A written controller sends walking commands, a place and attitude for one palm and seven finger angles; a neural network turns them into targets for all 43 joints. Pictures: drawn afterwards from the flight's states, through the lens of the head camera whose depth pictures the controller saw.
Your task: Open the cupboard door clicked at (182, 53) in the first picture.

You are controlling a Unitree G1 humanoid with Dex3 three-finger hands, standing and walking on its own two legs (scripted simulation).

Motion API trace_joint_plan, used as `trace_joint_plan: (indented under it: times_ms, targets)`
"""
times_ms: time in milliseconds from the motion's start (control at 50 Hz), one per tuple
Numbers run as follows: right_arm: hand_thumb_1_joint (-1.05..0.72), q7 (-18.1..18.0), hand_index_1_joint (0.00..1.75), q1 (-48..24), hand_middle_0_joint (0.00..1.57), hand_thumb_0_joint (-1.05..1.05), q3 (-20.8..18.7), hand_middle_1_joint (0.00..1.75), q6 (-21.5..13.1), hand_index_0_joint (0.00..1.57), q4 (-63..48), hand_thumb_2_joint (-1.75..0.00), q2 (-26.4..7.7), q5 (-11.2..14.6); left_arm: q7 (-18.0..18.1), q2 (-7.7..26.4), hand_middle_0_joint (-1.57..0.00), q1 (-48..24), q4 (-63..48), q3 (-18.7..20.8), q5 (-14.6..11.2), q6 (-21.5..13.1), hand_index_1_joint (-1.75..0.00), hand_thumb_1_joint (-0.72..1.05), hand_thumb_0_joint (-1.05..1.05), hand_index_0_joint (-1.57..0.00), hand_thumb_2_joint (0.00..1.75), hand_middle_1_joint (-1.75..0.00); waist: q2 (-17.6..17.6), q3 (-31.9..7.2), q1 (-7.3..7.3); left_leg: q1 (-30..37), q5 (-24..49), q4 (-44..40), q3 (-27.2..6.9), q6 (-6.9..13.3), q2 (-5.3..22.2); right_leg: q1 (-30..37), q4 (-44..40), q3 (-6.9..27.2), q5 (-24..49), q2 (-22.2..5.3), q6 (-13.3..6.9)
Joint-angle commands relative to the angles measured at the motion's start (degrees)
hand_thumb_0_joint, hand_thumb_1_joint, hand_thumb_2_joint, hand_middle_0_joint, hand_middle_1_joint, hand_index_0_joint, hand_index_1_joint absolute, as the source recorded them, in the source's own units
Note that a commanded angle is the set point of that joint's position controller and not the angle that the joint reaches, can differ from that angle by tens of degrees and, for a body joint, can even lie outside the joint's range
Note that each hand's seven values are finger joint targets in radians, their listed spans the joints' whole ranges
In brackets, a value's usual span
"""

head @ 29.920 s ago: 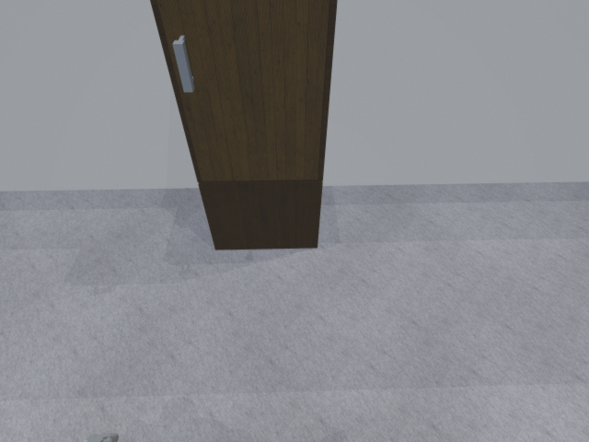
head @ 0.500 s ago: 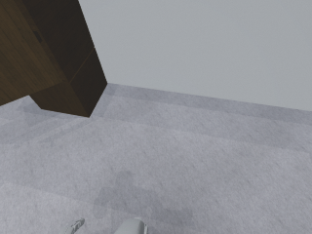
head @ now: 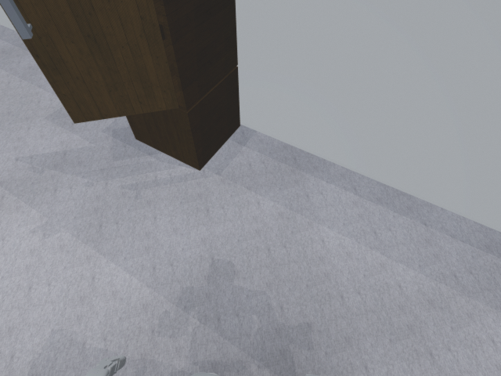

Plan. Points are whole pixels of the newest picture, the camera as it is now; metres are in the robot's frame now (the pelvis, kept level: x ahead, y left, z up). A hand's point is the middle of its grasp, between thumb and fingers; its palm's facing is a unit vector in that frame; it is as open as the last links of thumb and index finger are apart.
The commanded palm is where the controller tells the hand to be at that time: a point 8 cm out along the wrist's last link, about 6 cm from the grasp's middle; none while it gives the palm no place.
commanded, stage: turn to face it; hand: left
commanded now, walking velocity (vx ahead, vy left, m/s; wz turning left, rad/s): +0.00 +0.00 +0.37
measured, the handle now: (16, 11) +0.95 +0.70 +0.08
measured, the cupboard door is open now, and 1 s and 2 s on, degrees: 44 44 44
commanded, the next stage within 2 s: take the last steps up to it in 0.24 s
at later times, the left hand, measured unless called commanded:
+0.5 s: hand out of the picture +0.04 +0.21 -0.17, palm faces +0.23 -0.95 -0.20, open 7.4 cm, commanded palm none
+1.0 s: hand out of the picture +0.02 +0.25 -0.19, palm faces +0.39 -0.90 -0.17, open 7.4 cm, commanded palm none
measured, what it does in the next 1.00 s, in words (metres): walks ahead, turning left: right foot, then left foot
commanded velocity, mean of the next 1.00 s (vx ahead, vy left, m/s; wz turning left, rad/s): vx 0.20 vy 0.10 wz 0.20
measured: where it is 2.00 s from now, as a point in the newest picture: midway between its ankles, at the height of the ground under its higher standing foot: (188, 286)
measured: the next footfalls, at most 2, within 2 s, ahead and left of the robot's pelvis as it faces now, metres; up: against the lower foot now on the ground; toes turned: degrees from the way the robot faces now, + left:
right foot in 0.02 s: +0.05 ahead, -0.14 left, +0.00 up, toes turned -2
left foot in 0.32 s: +0.04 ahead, +0.12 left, +0.00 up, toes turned +11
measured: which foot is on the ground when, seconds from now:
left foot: down 0.00-0.02, up 0.04-0.30, down 0.32-0.60, up 0.62-0.94, down 0.96-1.00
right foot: up 0.00-0.00, down 0.02-0.32, up 0.34-0.60, down 0.62-0.96, up 0.98-1.00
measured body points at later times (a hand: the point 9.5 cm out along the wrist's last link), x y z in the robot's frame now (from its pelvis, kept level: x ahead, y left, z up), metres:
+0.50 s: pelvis +0.03 +0.01 +0.00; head +0.08 +0.03 +0.45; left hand +0.03 +0.26 -0.15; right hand +0.16 -0.21 -0.14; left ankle +0.00 +0.11 -0.73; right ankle +0.01 -0.13 -0.68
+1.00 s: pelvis +0.14 +0.10 -0.02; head +0.18 +0.12 +0.43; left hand +0.00 +0.30 -0.17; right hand +0.33 -0.10 -0.15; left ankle +0.18 +0.23 -0.73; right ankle +0.07 -0.10 -0.70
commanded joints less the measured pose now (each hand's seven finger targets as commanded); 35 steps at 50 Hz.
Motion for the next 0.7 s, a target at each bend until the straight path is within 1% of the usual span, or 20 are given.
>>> trace_joint_plan:
  times_ms: [0,20,60,100,160,200,240,260,280,300,320,340,400,480,540,560,580,600,620,680]
  targets:
    - [-0.9,0.27,0.3,-2.83,0.2,0.0,-1.91,0.3,-1.03,0.2,-6.25,-0.9,-4.37,0.81,1.43,12.49,-0.2,8.57,-2.24,2.85,1.31,-2.47,-0.3,0.9,0.0,-0.2,0.9,-0.3,-17.92,-6.3,3.4,-15.5,-15.64,16.26,3.63,-1.11,-4.18,17.66,-26.15,23.24,8.7,-21.28,-9.23]
    - [-0.9,0.71,0.3,-3.26,0.2,0.0,-2.02,0.3,-0.81,0.2,-6.71,-0.9,-5.83,0.38,1.31,12.85,-0.2,7.98,-3.02,2.34,0.86,-2.22,-0.3,0.9,0.0,-0.2,0.9,-0.3,-15.22,-6.02,3.59,-12.8,-19.91,27.58,1.42,-0.33,-1.94,10.33,-26.66,22.34,8.12,-24.64,-13.15]
    - [-0.9,0.74,0.3,-2.54,0.2,0.0,-2.57,0.3,0.23,0.2,-4.71,-0.9,-5.89,0.34,1.86,8.66,-0.2,2.67,-3.67,1.7,0.72,-2.23,-0.3,0.9,0.0,-0.2,0.9,-0.3,-17.62,-4.34,0.51,-13.56,-14.13,37.08,1.09,-0.75,0.85,7.71,-24.56,15.7,12.23,-18.97,-11.76]
    - [-0.9,0.98,0.3,-3.0,0.2,0.0,-1.59,0.3,-0.04,0.2,-3.68,-0.9,-4.2,0.52,1.81,6.69,-0.2,2.3,-3.59,0.98,0.83,-2.61,-0.3,0.9,0.0,-0.2,0.9,-0.3,-15.17,-3.66,0.19,-11.97,-12.7,31.85,3.76,-1.76,1.28,9.58,-21.16,6.46,27.12,-15.58,-10.51]
    - [-0.9,1.07,0.3,-4.69,0.2,0.0,-0.51,0.3,-0.74,0.2,-3.22,-0.9,-1.89,1.02,1.74,8.24,-0.2,6.7,-1.51,1.54,1.16,-3.04,-0.3,0.9,0.0,-0.2,0.9,-0.3,-12.11,-6.55,2.37,-7.95,-13.92,16.74,7.77,-2.06,0.04,17.05,-16.72,3.62,41.05,-15.56,-10.44]
    - [-0.9,0.91,0.3,-4.21,0.2,0.0,-0.07,0.3,-1.12,0.2,-2.55,-0.9,-1.47,1.1,1.6,9.49,-0.2,7.91,-0.11,1.81,1.03,-2.97,-0.3,0.9,0.0,-0.2,0.9,-0.3,-12.4,-7.03,2.42,-4.45,-10.97,8.51,9.4,-1.77,-0.95,17.72,-14.69,2.63,43.13,-15.51,-9.79]
    - [-0.9,0.67,0.3,-0.86,0.2,0.0,0.02,0.3,-1.63,0.2,-1.26,-0.9,-2.4,0.91,1.43,9.14,-0.2,6.88,0.61,1.81,0.43,-2.77,-0.3,0.9,0.0,-0.2,0.9,-0.3,-12.41,-7.56,0.52,3.78,-1.55,-2.92,9.28,-1.04,-0.99,13.91,-11.29,0.6,37.85,-13.91,-6.78]
    - [-0.9,0.73,0.3,1.74,0.2,0.0,-0.33,0.3,-2.14,0.2,-0.38,-0.9,-4.22,0.79,1.24,8.12,-0.2,5.84,0.55,1.59,0.09,-2.59,-0.3,0.9,0.0,-0.2,0.9,-0.3,-7.97,-9.13,-0.88,10.36,7.13,-8.88,6.96,0.0,1.7,9.83,-6.66,-1.49,31.21,-12.68,-4.11]
    - [-0.9,0.36,0.3,3.31,0.2,0.0,-1.33,0.3,-2.75,0.2,-0.44,-0.9,-9.33,0.12,1.02,4.97,-0.2,7.1,-0.66,1.16,-0.43,-2.14,-0.3,0.9,0.0,-0.2,0.9,-0.3,6.35,-11.25,-1.26,18.28,23.99,-9.42,-7.14,5.01,13.52,-0.93,1.66,-5.4,13.87,-7.24,-0.19]
    - [-0.9,-0.16,0.3,5.95,0.2,0.0,-2.01,0.3,-2.29,0.2,-0.14,-0.9,-12.74,-0.14,1.12,2.43,-0.2,5.57,-1.84,-0.06,-0.47,-1.65,-0.3,0.9,0.0,-0.2,0.9,-0.3,14.54,-11.19,-2.64,17.71,38.96,-11.01,-15.57,12.65,23.27,-5.64,10.11,-3.91,-14.72,-3.69,1.3]
    - [-0.9,-0.79,0.3,6.01,0.2,0.0,-1.78,0.3,-2.19,0.2,0.51,-0.9,-11.94,-0.41,1.44,3.18,-0.2,2.98,-1.47,0.01,0.14,-0.89,-0.3,0.9,0.0,-0.2,0.9,-0.3,11.15,-10.5,-3.3,13.94,31.54,-11.51,-13.87,13.9,21.7,-4.44,16.04,-0.55,-15.49,-2.97,0.17]
    - [-0.9,-1.38,0.3,4.7,0.2,0.0,-1.61,0.3,-2.34,0.2,0.43,-0.9,-11.2,-0.59,1.19,2.49,-0.2,1.1,-0.74,0.28,0.02,-0.57,-0.3,0.9,0.0,-0.2,0.9,-0.3,13.08,-7.94,-2.62,11.52,26.44,-12.17,-13.65,13.35,18.88,-6.84,18.73,0.81,-12.58,-3.0,-0.07]
    - [-0.9,-1.67,0.3,4.37,0.2,0.0,-0.74,0.3,-3.23,0.2,0.79,-0.9,-8.74,-0.59,-0.1,1.72,-0.2,0.14,0.4,0.26,0.31,-1.19,-0.3,0.9,0.0,-0.2,0.9,-0.3,8.12,-6.21,-1.43,12.9,19.35,-13.19,-10.27,12.22,15.6,-9.39,18.5,0.45,-7.93,-2.28,-0.83]
    - [-0.9,-1.28,0.3,4.86,0.2,0.0,-0.94,0.3,-3.57,0.2,1.69,-0.9,-8.84,-0.49,-1.15,0.74,-0.2,0.34,0.85,0.15,0.37,-2.21,-0.3,0.9,0.0,-0.2,0.9,-0.3,7.65,-6.66,-1.0,11.16,6.97,-13.61,-8.44,11.37,12.44,-2.6,4.71,-2.82,-7.47,-0.24,-1.46]
    - [-0.9,-0.88,0.3,1.84,0.2,0.0,-1.0,0.3,-3.28,0.2,1.32,-0.9,-8.12,0.18,-1.2,1.33,-0.2,7.82,3.5,1.0,0.54,-3.07,-0.3,0.9,0.0,-0.2,0.9,-0.3,3.54,-5.51,3.09,-0.22,-4.52,-8.28,-5.33,7.98,8.02,14.35,-12.38,-4.66,2.65,1.21,-1.81]
    - [-0.9,-0.42,0.3,0.82,0.2,0.0,-0.67,0.3,-3.45,0.2,0.62,-0.9,-5.67,0.76,-0.77,4.65,-0.2,12.17,4.68,1.87,1.0,-3.72,-0.3,0.9,0.0,-0.2,0.9,-0.3,-5.08,-5.58,5.49,-10.76,-9.42,1.34,0.33,4.89,2.53,25.0,-20.9,3.84,-1.92,-5.94,-3.76]
    - [-0.9,0.1,0.3,-0.81,0.2,0.0,-0.12,0.3,-3.69,0.2,-1.81,-0.9,-2.35,0.86,-0.12,10.81,-0.2,16.64,5.43,3.24,1.32,-4.12,-0.3,0.9,0.0,-0.2,0.9,-0.3,-21.91,-3.87,7.72,-23.53,-19.46,17.29,7.02,1.04,-3.02,30.59,-29.88,26.8,-6.85,-23.77,-10.32]
    - [-0.9,0.63,0.3,-4.82,0.2,0.0,-0.52,0.3,-3.28,0.2,-3.4,-0.9,-5.84,-0.33,0.08,11.43,-0.2,17.92,5.33,2.98,0.59,-3.87,-0.3,0.9,0.0,-0.2,0.9,-0.3,-14.6,-0.7,8.24,-24.93,-19.29,27.84,1.96,0.83,0.28,23.05,-33.13,30.71,-10.63,-28.2,-14.17]
    - [-0.9,0.76,0.3,-6.16,0.2,0.0,-0.85,0.3,-3.12,0.2,-3.21,-0.9,-4.94,-0.33,0.59,9.57,-0.2,15.25,5.12,2.77,0.79,-4.33,-0.3,0.9,0.0,-0.2,0.9,-0.3,-12.94,1.48,6.1,-26.11,-13.62,33.11,0.24,0.52,2.21,19.73,-31.48,29.76,-8.57,-25.56,-14.28]
    - [-0.9,1.82,0.3,-3.95,0.2,0.0,-0.55,0.3,-2.4,0.2,-0.94,-0.9,-3.13,-0.11,0.85,4.51,-0.2,10.04,4.79,1.24,0.79,-5.72,-0.3,0.9,0.0,-0.2,0.9,-0.3,-13.09,1.07,2.24,-21.98,-3.6,32.56,2.31,-1.22,5.31,15.59,-29.12,10.25,11.86,-19.37,-9.7]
